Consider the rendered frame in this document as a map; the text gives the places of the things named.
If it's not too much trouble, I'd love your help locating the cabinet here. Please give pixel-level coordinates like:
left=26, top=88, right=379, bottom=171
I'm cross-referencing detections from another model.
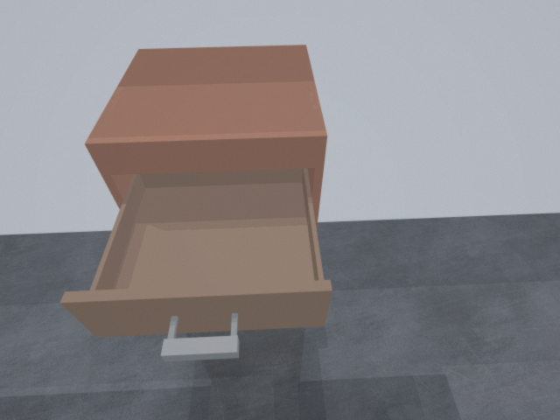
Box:
left=85, top=45, right=327, bottom=227

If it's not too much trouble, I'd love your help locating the drawer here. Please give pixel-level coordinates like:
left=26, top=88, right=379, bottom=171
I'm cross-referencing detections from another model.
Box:
left=60, top=168, right=333, bottom=338

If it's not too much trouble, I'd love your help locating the handle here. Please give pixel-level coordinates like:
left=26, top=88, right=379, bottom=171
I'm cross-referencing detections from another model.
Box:
left=161, top=313, right=240, bottom=361

